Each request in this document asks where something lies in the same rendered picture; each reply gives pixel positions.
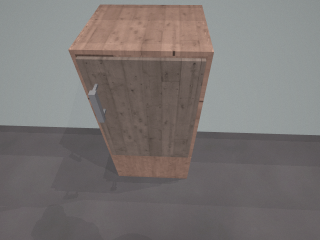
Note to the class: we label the cupboard door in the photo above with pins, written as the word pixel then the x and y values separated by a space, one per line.
pixel 151 102

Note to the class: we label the handle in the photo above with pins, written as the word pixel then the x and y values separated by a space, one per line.
pixel 96 104

